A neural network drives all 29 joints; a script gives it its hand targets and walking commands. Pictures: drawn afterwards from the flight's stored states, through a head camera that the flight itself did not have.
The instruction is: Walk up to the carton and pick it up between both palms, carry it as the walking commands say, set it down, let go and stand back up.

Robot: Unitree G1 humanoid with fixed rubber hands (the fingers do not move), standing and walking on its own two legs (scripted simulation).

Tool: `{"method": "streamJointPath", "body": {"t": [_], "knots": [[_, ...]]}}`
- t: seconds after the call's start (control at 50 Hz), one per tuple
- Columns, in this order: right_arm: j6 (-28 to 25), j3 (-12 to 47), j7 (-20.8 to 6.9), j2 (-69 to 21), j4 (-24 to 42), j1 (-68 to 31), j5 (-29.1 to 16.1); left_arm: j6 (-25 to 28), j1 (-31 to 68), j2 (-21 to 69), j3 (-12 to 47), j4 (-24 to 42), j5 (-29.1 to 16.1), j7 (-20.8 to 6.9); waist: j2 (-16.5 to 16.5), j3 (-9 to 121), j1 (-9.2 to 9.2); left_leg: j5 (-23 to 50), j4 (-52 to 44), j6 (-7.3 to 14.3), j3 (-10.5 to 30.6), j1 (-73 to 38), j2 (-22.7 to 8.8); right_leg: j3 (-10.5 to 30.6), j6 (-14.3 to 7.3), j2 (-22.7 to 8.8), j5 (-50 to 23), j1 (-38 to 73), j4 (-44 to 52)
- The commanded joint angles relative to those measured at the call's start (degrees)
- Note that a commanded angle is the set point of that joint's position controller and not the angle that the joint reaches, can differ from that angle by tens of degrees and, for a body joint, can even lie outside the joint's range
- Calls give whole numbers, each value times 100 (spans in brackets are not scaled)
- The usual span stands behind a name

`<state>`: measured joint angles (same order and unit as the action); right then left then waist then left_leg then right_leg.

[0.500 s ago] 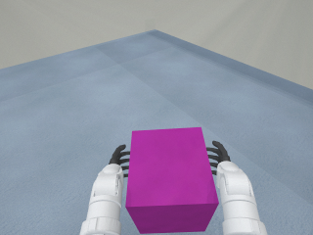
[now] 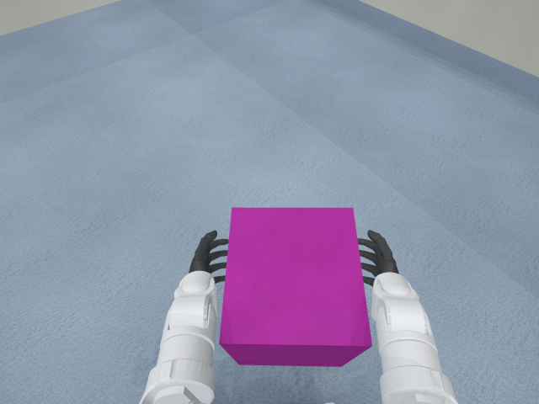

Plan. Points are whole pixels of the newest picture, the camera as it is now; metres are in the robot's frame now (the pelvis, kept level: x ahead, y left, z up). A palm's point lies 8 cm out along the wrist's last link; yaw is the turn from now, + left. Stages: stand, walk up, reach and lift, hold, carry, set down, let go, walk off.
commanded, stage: set down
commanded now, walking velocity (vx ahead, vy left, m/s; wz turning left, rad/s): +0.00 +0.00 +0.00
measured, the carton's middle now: (290, 293) +0.32 -0.03 -0.10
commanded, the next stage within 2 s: none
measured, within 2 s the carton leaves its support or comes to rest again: neither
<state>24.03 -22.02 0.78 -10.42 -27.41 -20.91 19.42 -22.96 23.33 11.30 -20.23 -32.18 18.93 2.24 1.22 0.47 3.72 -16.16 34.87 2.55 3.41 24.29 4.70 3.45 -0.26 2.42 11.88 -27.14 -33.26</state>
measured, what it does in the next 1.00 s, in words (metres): lowers itself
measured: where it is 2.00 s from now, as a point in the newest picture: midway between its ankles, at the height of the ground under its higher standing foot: outside the picture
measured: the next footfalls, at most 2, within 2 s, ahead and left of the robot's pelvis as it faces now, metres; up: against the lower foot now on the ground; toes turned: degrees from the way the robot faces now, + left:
none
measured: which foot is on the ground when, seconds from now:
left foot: down 0.00-1.00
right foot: down 0.00-1.00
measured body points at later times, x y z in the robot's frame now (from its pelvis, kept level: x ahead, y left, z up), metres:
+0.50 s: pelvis -0.02 -0.01 -0.06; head +0.14 -0.02 +0.36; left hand +0.37 +0.11 -0.12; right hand +0.34 -0.18 -0.12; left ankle +0.01 +0.09 -0.73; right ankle +0.05 -0.12 -0.73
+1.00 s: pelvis -0.03 -0.01 -0.13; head +0.17 -0.02 +0.27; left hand +0.40 +0.11 -0.21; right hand +0.37 -0.18 -0.21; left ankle +0.01 +0.09 -0.73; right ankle +0.05 -0.12 -0.73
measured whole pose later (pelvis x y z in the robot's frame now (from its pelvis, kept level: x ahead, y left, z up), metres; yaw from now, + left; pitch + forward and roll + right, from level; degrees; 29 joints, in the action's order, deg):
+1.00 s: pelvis -0.03 -0.01 -0.13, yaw +1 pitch +36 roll +0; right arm 13.4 -24.6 4.1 -6.5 -33.4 -37.3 12.1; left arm -12.4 41.2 5.0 -20.9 -39.8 11.2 4.3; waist 1.8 10.6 2.7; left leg -27.9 75.5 0.9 3.1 82.9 7.3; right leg 3.5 0.3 4.9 23.0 -85.8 -73.4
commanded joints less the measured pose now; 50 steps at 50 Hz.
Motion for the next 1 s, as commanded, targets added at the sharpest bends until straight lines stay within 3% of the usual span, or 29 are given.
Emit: {"method": "streamJointPath", "body": {"t": [0.0, 0.3, 0.6, 0.98], "knots": [[-393, 2828, -1296, -5127, -291, -2787, -869, 555, 3086, 5203, 2811, -60, -971, -1333, -60, 2613, 73, 1163, -321, -121, 404, 153, -10, 186, -99, 193, -1375, 1346, -192], [-996, 2985, -1238, -5007, -427, -3402, -816, 1107, 3578, 5012, 2913, -296, -915, -1210, -21, 3881, 57, 1051, 852, -169, 347, 1495, 218, 101, -80, 303, -1241, -106, -1302], [-1082, 3265, -1041, -5232, -521, -4097, -1093, 1199, 4248, 4941, 2975, -535, -1110, -1312, -70, 4939, -28, 500, 2140, -128, 128, 3261, 377, 149, 48, 403, -983, -994, -2449], [-1179, 3036, -880, -4812, -805, -5020, -1342, 1260, 5070, 4872, 2940, -769, -1349, -948, 6, 5692, 8, 249, 3368, -319, 17, 4335, 512, -94, 141, 570, -574, -2593, -3707]]}}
